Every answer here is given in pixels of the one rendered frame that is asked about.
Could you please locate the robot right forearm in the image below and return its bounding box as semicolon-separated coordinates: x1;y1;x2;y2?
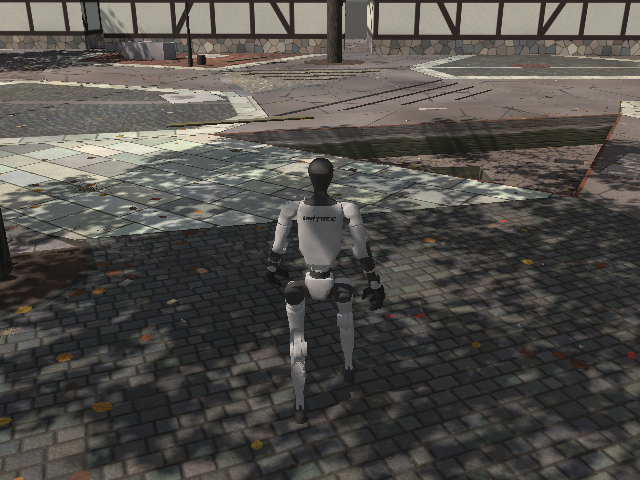
359;243;382;289

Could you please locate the robot left forearm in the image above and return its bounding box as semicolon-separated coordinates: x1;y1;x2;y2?
267;238;283;272

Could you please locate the robot right hand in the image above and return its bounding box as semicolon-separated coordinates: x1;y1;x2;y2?
362;285;385;311

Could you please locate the robot left hand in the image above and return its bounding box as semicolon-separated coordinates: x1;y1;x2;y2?
266;267;289;286

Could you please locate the robot right upper arm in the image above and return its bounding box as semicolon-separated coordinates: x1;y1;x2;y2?
341;202;369;259

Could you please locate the robot left upper arm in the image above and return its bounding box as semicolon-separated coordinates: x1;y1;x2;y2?
272;201;300;254

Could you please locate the humanoid robot head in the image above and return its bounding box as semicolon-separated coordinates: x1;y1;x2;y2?
303;158;338;206

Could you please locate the robot right foot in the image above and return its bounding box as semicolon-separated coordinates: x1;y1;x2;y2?
343;361;356;383

